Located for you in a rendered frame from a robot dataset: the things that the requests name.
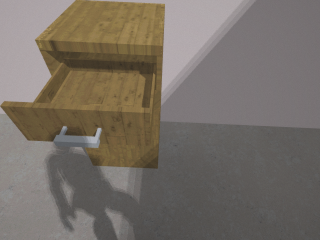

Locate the handle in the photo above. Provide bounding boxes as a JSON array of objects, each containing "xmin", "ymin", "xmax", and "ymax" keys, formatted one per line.
[{"xmin": 53, "ymin": 126, "xmax": 102, "ymax": 148}]

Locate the cabinet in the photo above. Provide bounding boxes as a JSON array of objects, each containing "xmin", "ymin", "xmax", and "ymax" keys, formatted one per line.
[{"xmin": 35, "ymin": 0, "xmax": 165, "ymax": 169}]

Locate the drawer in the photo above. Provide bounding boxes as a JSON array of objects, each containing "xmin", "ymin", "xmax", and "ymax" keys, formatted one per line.
[{"xmin": 0, "ymin": 58, "xmax": 157, "ymax": 146}]

